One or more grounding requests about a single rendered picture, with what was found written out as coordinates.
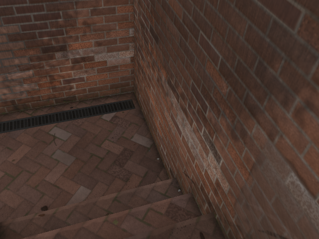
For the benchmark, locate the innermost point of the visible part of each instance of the stairs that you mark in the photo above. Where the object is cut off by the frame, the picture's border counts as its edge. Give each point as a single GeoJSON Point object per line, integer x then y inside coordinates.
{"type": "Point", "coordinates": [155, 211]}

